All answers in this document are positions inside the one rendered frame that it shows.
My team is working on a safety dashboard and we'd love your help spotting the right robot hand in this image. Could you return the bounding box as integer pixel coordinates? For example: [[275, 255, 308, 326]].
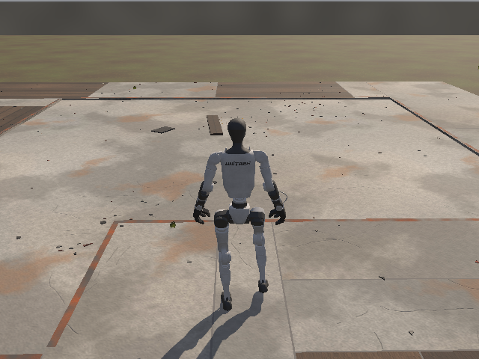
[[269, 208, 286, 225]]

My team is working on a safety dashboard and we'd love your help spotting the right robot upper arm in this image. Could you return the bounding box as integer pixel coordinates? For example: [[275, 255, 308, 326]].
[[253, 150, 275, 192]]

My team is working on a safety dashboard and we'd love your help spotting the robot head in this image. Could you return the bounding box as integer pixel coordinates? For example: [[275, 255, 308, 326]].
[[225, 118, 251, 154]]

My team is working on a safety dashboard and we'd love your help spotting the robot left forearm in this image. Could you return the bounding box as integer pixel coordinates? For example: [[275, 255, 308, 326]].
[[195, 181, 209, 211]]

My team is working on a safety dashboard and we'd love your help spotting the robot right forearm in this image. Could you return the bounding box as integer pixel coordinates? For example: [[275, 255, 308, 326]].
[[268, 180, 284, 211]]

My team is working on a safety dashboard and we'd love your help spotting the left robot hand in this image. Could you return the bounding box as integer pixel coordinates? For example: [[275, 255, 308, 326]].
[[193, 208, 210, 224]]

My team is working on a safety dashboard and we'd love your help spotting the left robot shin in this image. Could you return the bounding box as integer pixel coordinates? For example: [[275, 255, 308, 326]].
[[219, 252, 231, 301]]

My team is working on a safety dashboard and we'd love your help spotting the left robot upper arm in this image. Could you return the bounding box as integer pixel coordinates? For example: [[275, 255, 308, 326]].
[[202, 151, 222, 192]]

